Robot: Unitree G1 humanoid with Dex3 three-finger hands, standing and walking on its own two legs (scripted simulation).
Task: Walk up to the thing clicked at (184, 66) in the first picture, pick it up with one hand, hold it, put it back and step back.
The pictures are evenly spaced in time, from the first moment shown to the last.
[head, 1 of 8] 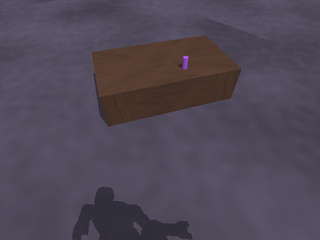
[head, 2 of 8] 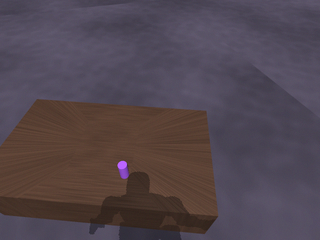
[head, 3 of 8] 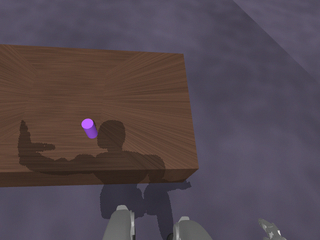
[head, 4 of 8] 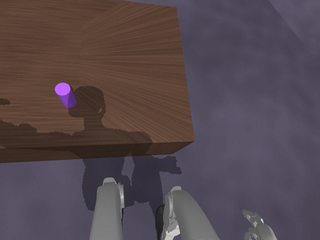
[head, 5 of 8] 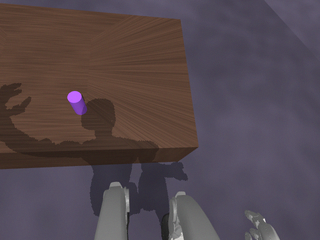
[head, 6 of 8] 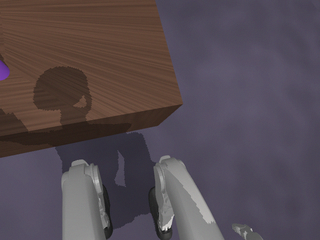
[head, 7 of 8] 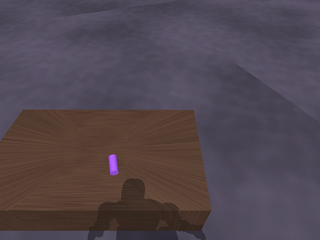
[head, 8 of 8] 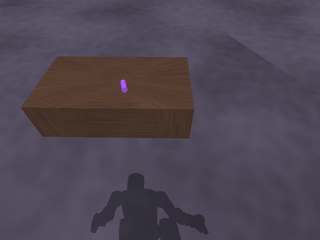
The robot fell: no
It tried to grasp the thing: yes
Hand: left
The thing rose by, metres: 0.00
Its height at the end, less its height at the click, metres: -0.03
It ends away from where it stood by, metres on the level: 0.08
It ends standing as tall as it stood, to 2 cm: no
